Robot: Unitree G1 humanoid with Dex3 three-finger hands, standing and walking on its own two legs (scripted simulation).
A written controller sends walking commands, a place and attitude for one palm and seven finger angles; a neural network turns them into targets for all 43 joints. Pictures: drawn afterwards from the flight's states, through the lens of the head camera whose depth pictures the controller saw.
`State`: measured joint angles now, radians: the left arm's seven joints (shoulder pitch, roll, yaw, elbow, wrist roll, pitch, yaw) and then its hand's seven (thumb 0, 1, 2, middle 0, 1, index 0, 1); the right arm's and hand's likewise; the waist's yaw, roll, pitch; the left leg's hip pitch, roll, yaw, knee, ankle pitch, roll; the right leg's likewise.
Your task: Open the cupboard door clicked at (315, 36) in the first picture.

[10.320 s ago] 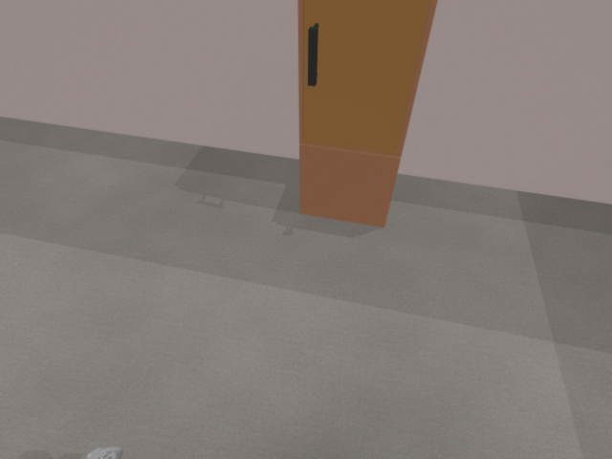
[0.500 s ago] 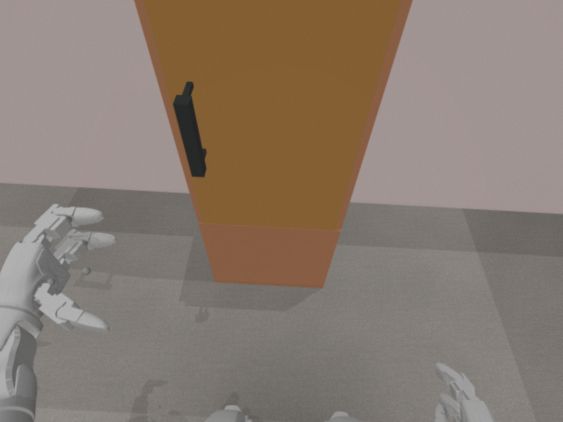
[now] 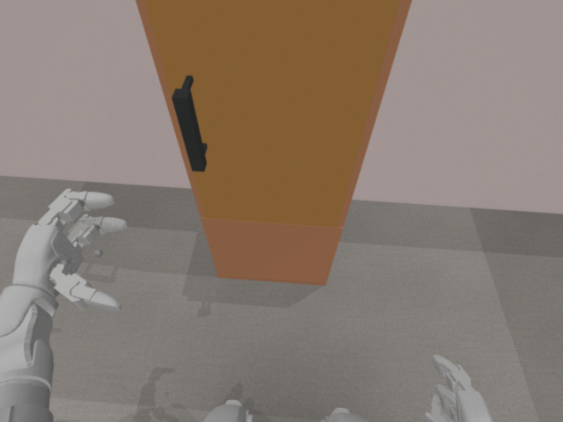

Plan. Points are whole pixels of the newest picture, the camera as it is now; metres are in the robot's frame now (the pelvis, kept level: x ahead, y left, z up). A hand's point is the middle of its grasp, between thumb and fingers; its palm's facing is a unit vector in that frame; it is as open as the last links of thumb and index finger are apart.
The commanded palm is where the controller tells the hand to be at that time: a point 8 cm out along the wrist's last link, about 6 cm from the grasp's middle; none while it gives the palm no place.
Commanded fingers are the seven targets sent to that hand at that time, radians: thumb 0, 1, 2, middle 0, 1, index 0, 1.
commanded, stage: move the hooked fingers beside the handle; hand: left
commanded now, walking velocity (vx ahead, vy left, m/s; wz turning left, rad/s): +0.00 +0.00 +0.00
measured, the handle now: (194, 126) +0.59 +0.20 +0.05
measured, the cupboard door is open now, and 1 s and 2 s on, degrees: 0 0 0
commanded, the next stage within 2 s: none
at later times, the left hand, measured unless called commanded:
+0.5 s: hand (126, 204) +0.40 +0.26 +0.06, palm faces -0.02 -1.00 -0.01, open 14.0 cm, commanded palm +0.38 +0.31 +0.06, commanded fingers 0.00 -0.50 0.30 -0.30 -1.20 -0.30 -1.20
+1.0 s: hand (143, 168) +0.47 +0.26 +0.06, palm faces -0.03 -1.00 +0.00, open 14.0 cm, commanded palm +0.46 +0.31 +0.06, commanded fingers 0.00 -0.50 0.30 -0.30 -1.20 -0.30 -1.20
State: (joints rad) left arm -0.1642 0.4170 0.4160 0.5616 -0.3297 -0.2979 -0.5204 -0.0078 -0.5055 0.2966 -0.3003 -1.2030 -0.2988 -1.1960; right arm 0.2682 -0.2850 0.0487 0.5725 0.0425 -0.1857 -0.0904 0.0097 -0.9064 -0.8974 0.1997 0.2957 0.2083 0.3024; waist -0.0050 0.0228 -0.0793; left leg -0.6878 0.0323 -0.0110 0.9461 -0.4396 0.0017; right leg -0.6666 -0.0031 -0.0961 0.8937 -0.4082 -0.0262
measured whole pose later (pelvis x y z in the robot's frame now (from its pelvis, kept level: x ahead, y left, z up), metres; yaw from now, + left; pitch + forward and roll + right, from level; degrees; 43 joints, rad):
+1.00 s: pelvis +0.00 +0.02 -0.02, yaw -3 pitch +19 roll -3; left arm -0.76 0.59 0.47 1.12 -0.16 -0.37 -0.45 -0.01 -0.50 0.30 -0.30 -1.20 -0.30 -1.20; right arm 0.37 -0.28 0.04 0.61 0.01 0.02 -0.05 0.00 -0.91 -0.90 0.20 0.30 0.21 0.30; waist -0.13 0.01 -0.10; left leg -0.89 0.05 0.02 1.03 -0.47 0.03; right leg -0.87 0.01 -0.06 0.95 -0.40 0.00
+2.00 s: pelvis +0.01 +0.03 -0.02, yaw -4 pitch +23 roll -5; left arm -0.92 0.71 0.50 1.21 -0.10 -0.34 -0.42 -0.01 -0.50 0.30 -0.30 -1.20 -0.30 -1.20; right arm 0.40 -0.28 0.06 0.58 -0.01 0.11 -0.02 0.00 -0.91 -0.90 0.20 0.30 0.21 0.30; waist -0.19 0.02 -0.10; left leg -0.98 0.06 0.01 1.07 -0.49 0.04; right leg -0.94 0.03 -0.07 0.94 -0.41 0.01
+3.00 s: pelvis +0.00 +0.02 -0.02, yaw -3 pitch +23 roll -4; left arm -0.95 0.61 0.44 1.21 -0.09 -0.37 -0.32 -0.01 -0.50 0.30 -0.30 -1.20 -0.30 -1.20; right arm 0.40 -0.28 0.06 0.61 -0.01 0.09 -0.01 0.00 -0.91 -0.90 0.20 0.30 0.21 0.30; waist -0.19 0.03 -0.09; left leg -0.99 0.06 0.01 1.08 -0.49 0.03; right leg -0.96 0.03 -0.07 0.98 -0.41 0.00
